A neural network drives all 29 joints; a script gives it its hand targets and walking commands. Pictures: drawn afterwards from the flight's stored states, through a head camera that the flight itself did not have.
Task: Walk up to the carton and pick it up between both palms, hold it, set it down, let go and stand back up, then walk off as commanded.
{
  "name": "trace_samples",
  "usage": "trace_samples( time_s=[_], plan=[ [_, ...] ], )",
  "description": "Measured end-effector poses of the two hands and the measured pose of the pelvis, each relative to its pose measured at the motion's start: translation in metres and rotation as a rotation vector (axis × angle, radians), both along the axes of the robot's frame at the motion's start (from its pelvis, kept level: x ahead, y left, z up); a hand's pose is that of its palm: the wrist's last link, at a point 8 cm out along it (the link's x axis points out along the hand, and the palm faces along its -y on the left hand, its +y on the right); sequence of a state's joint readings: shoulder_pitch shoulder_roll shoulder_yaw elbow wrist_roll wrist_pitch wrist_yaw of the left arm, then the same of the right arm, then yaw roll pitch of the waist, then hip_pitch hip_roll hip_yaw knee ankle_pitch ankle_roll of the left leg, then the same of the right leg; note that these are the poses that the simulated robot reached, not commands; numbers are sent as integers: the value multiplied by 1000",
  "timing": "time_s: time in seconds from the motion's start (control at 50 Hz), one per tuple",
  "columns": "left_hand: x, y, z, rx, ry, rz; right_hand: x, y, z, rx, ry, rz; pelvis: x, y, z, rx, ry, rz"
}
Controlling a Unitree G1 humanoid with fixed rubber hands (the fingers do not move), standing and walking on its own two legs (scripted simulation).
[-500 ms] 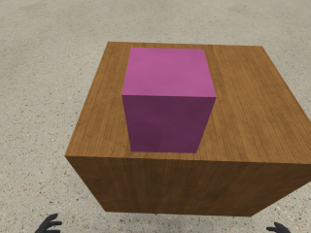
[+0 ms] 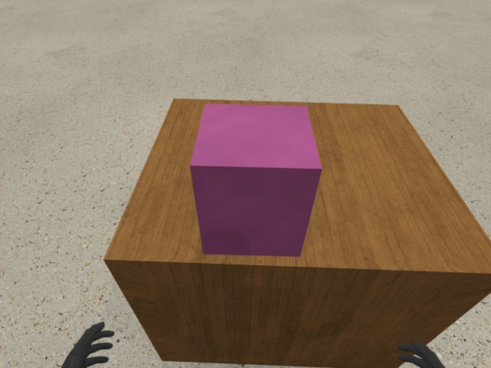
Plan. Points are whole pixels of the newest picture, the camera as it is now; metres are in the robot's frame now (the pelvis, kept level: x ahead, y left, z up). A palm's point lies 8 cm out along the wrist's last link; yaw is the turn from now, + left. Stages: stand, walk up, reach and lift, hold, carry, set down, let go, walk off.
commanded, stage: reach and lift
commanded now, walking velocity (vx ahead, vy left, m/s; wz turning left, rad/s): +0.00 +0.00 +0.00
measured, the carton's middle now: (253, 181) +0.49 +0.02 +0.04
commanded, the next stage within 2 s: none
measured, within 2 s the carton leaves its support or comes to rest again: neither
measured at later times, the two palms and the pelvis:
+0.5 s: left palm (86, 349) +0.17 +0.26 -0.01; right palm (426, 364) +0.17 -0.23 +0.00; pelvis +0.01 +0.00 +0.01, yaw +0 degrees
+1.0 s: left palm (96, 324) +0.19 +0.24 +0.03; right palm (408, 330) +0.19 -0.20 +0.05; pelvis +0.02 +0.01 +0.01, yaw +0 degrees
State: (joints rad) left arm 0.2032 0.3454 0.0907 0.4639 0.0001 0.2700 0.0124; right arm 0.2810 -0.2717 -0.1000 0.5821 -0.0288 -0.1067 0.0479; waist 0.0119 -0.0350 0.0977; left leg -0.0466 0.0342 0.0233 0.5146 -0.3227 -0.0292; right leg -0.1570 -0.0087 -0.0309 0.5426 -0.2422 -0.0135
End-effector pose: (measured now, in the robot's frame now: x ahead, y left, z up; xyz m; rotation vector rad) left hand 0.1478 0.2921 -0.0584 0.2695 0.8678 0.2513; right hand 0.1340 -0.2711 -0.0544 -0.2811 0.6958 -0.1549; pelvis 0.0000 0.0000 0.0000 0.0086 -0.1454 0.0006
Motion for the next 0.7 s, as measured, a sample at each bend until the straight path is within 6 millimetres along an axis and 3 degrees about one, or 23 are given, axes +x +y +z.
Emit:
trace_samples(
  time_s=[0.14, 0.36, 0.7],
  plan=[
    [-2, -1, 11, 7, -85, -25, -3, 15, 14, 19, -67, 12, -4, 2, 1, -4, -13, 0],
    [15, -19, 35, -24, -235, -49, 20, 23, 43, 35, -186, 39, 0, -4, 4, 2, -21, 0],
    [25, -34, 67, -103, -407, -77, 44, 66, 78, 130, -306, 63, 14, 4, 8, -8, 12, 1]
  ],
)
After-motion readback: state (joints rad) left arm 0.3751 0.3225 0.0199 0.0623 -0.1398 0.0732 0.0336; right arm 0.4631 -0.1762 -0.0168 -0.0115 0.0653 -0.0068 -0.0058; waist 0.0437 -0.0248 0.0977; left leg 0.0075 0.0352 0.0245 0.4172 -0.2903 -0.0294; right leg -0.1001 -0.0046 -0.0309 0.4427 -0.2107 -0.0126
